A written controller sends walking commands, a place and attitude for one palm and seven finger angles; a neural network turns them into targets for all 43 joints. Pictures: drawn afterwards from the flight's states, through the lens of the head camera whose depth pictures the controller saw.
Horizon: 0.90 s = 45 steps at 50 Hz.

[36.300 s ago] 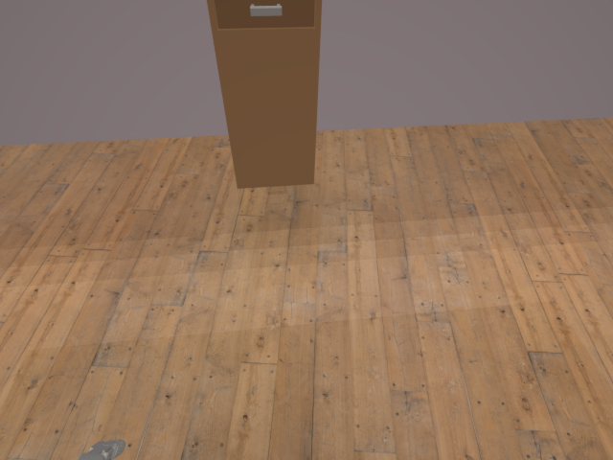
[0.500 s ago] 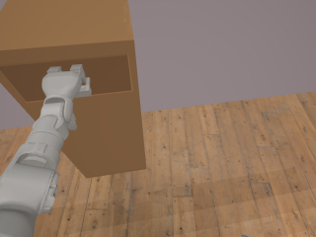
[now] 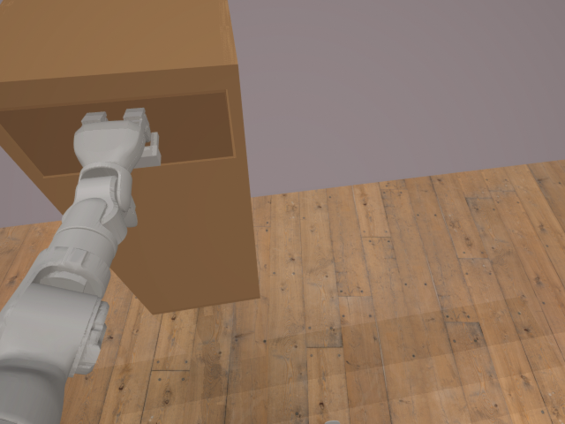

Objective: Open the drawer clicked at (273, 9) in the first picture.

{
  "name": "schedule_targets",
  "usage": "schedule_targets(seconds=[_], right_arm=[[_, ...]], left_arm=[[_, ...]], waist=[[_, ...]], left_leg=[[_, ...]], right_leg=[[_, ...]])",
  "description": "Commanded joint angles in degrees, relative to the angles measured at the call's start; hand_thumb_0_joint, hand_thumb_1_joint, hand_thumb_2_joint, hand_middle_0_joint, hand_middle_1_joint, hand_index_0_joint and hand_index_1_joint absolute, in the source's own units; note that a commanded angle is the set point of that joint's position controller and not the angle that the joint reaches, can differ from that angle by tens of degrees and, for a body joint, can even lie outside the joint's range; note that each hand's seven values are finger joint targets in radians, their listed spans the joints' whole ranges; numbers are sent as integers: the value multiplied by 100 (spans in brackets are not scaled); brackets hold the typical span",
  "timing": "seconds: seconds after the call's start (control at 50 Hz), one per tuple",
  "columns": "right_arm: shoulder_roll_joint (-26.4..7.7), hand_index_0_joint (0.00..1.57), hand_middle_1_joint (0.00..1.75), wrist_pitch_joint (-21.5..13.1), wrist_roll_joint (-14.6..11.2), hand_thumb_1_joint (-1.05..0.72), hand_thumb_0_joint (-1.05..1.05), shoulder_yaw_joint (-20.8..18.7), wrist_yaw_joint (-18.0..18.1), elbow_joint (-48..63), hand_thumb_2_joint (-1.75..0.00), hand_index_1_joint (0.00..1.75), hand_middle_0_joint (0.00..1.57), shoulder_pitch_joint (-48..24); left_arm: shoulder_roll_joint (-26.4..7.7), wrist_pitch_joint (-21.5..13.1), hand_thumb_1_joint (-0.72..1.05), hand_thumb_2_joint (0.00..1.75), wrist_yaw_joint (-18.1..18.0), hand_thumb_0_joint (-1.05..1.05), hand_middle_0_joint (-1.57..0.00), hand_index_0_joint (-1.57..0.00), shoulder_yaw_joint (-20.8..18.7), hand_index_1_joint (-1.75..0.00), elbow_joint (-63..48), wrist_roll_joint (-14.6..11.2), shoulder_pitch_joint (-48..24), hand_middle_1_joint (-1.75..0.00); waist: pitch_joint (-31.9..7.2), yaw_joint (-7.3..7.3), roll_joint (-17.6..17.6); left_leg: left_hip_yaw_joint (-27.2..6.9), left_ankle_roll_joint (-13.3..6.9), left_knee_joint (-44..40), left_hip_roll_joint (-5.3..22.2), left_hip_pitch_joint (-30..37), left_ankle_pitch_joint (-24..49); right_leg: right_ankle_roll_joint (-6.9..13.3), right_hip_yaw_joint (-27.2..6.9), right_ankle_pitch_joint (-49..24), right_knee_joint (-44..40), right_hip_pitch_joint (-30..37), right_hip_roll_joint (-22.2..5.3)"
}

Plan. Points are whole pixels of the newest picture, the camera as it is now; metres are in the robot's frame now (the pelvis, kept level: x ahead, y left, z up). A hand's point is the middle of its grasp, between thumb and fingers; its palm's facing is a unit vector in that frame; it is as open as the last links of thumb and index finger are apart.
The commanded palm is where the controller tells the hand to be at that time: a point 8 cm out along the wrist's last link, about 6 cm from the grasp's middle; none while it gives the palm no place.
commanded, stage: lift the hand off the handle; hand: left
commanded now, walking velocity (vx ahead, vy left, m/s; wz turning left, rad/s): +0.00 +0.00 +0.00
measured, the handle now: (126, 149) +0.52 +0.25 +0.07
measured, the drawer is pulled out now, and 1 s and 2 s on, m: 0.00 0.00 0.00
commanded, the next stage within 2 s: draw the hand back to the body in 1.56 s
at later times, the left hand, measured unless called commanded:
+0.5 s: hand (123, 167) +0.47 +0.25 +0.08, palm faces -0.04 +0.04 -1.00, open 13.7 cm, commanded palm +0.47 +0.23 +0.13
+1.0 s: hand (117, 145) +0.48 +0.24 +0.11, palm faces +0.02 -0.02 -1.00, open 13.4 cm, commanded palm +0.47 +0.23 +0.20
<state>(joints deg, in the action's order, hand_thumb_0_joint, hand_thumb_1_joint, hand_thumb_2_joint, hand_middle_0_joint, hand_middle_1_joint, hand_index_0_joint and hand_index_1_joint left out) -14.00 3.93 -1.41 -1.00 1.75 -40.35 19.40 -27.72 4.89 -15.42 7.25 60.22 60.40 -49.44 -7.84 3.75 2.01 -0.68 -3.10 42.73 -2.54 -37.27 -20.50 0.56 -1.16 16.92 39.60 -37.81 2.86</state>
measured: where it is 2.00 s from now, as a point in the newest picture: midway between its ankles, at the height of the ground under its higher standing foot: outside the picture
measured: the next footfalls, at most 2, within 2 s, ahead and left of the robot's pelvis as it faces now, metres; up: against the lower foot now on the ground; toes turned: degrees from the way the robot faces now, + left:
none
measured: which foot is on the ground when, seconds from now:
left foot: down 0.00-1.00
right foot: down 0.00-1.00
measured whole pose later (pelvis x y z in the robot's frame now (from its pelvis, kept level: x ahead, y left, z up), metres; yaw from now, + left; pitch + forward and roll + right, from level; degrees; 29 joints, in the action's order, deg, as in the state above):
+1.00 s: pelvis +0.02 +0.00 +0.01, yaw +1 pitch +12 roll -2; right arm -14.6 -0.2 -1.3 -1.7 2.9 -42.0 18.9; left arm -28.8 0.4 -8.6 5.6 49.9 58.2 -45.8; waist -6.8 2.9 3.4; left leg -1.9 -2.9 37.1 -2.9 -30.1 -19.2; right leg 0.6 -0.3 16.0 33.6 -30.1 2.4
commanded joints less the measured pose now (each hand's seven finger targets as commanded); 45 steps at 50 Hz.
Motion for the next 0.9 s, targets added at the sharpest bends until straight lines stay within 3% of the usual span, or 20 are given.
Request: schedule_targets(seconds=[0.0,0.02,0.06,0.08,0.12,0.16,0.22,0.26,0.28,0.32,0.4,0.42,0.52,0.56,0.58,0.64,0.66,0.74,0.82,0.88], right_arm=[[-1020,20,30,-190,23,-90,0,-341,112,335,-90,30,20,426],[-1016,20,30,-187,16,-90,0,-331,128,358,-90,30,20,449],[-956,20,30,-212,27,-90,0,-331,113,345,-90,30,20,494],[-954,20,30,-223,36,-90,0,-355,99,313,-90,30,20,520],[-1018,20,30,-211,14,-90,0,-312,133,293,-90,30,20,541],[-988,20,30,-234,12,-90,0,-297,138,293,-90,30,20,574],[-1028,20,30,-253,18,-90,0,-297,151,244,-90,30,20,617],[-989,20,30,-274,22,-90,0,-284,156,284,-90,30,20,604],[-1009,20,30,-274,31,-90,0,-302,163,272,-90,30,20,630],[-985,20,30,-288,12,-90,0,-278,189,309,-90,30,20,602],[-951,20,30,-356,-19,-90,0,-243,248,353,-90,30,20,545],[-978,20,30,-365,-32,-90,0,-232,270,347,-90,30,20,543],[-953,20,30,-491,-48,-90,0,-238,316,372,-90,30,20,548],[-939,20,30,-531,-35,-90,0,-250,322,369,-90,30,20,560],[-962,20,30,-533,-20,-90,0,-261,330,357,-90,30,20,563],[-949,20,30,-582,-31,-90,0,-258,340,339,-90,30,20,561],[-956,20,30,-585,-42,-90,0,-271,342,322,-90,30,20,543],[-963,20,30,-616,-17,-90,0,-309,308,256,-90,30,20,543],[-956,20,30,-594,-3,-90,0,-340,277,260,-90,30,20,478],[-932,20,30,-596,13,-90,0,-361,239,296,-90,30,20,345]], left_arm=[[-782,-126,-50,30,74,0,-30,-30,-101,-120,-429,108,-2250,-120],[-970,-122,-50,30,53,0,-30,-30,-200,-120,-446,154,-2292,-120],[-536,-116,-50,30,65,0,-30,-30,169,-120,-494,141,-2552,-120],[-538,-120,-50,30,75,0,-30,-30,118,-120,-451,102,-2545,-120],[-968,-79,-50,30,57,0,-30,-30,-127,-120,-224,153,-2595,-120],[-693,-37,-50,30,60,0,-30,-30,166,-120,-212,158,-2936,-120],[-963,-25,-50,30,49,0,-30,-30,-22,-120,-119,172,-3094,-120],[-886,-18,-50,30,58,0,-30,-30,66,-120,-250,147,-3243,-120],[-1132,-37,-50,30,59,0,-30,-30,-138,-120,-352,133,-3335,-120],[-1265,-58,-50,30,63,0,-30,-30,-173,-120,-523,119,-3547,-120],[-1360,-127,-50,30,128,0,-30,-30,-157,-120,-720,36,-3783,-120],[-1648,-160,-50,30,130,0,-30,-30,-378,-120,-749,52,-3759,-120],[-1622,-415,-50,30,164,0,-30,-30,-336,-120,-1310,-32,-4014,-120],[-1707,-502,-50,30,136,0,-30,-30,-455,-120,-1475,-37,-3980,-120],[-1744,-544,-50,30,140,0,-30,-30,-484,-120,-1572,-57,-4030,-120],[-1807,-636,-50,30,102,0,-30,-30,-535,-120,-1821,-82,-4098,-120],[-1992,-653,-50,30,79,0,-30,-30,-695,-120,-1847,-71,-4061,-120],[-1789,-689,-50,30,19,0,-30,-30,-574,-120,-2332,-82,-4276,-120],[-1987,-693,-50,30,2,0,-30,-30,-788,-120,-2734,-124,-4269,-120],[-1791,-691,-50,30,29,0,-30,-30,-641,-120,-3203,-181,-4352,-120]], waist=[[-1176,422,-314],[-1366,373,-265],[-1383,507,-147],[-1392,503,-113],[-1361,518,-194],[-1293,657,-198],[-1394,671,-122],[-1548,660,8],[-1739,619,10],[-1910,607,195],[-1889,619,258],[-1897,571,223],[-2101,549,386],[-2193,470,468],[-2292,499,324],[-2252,464,374],[-2229,429,476],[-2480,431,667],[-2691,330,705],[-2827,261,935]], left_leg=[[-88,85,-552,222,871,754],[-61,77,-501,186,814,784],[-67,89,-460,182,889,769],[-59,82,-441,186,894,778],[-76,79,-408,177,689,612],[-94,71,-387,165,650,433],[-85,61,-326,165,585,352],[-59,54,-323,140,610,311],[-87,53,-330,155,672,429],[-57,43,-328,143,732,385],[-61,25,-445,144,776,134],[-80,26,-471,153,767,139],[-132,29,-588,172,1152,287],[-136,38,-616,167,1316,523],[-152,32,-613,172,1378,640],[-134,30,-680,154,1482,751],[-147,47,-710,163,1559,792],[-207,116,-731,193,2172,1512],[-174,176,-714,173,2512,2275],[-202,296,-733,194,2886,3027]], right_leg=[[142,118,-317,-481,257,12],[145,85,-352,-446,365,7],[140,123,-341,-421,215,9],[146,113,-354,-459,227,6],[124,88,-247,-398,159,1],[102,103,-116,-398,-8,-6],[95,79,-81,-364,-42,-17],[86,59,-61,-374,57,-27],[105,52,-149,-379,208,-24],[82,24,-128,-373,302,-27],[54,-9,55,-500,448,-44],[63,-18,44,-507,513,-48],[75,-10,-45,-581,601,-30],[95,13,-186,-590,705,-15],[92,0,-274,-623,813,-9],[85,2,-363,-679,891,-9],[102,12,-379,-693,883,-3],[133,123,-762,-682,850,41],[148,157,-1281,-709,1162,63],[178,206,-1576,-732,1285,64]])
